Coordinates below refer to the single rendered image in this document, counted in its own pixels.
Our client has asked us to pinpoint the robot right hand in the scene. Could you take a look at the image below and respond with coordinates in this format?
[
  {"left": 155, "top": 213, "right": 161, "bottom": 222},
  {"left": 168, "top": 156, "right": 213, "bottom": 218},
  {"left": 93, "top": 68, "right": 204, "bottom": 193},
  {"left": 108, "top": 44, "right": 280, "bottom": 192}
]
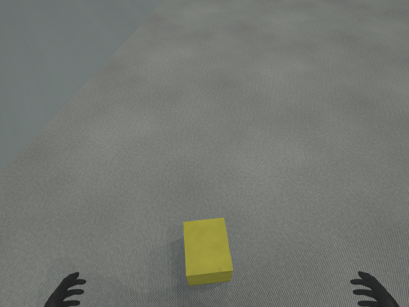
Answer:
[{"left": 350, "top": 271, "right": 399, "bottom": 307}]

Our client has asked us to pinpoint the carton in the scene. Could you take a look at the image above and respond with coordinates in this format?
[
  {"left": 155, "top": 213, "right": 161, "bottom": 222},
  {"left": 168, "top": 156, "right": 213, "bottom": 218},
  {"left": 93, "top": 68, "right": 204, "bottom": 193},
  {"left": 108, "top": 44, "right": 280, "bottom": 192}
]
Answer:
[{"left": 183, "top": 217, "right": 233, "bottom": 286}]

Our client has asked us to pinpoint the robot left hand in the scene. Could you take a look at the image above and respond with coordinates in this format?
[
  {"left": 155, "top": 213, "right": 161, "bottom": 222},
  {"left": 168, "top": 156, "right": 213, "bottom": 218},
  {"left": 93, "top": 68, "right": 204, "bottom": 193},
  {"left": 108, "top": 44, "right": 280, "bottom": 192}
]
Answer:
[{"left": 44, "top": 272, "right": 86, "bottom": 307}]

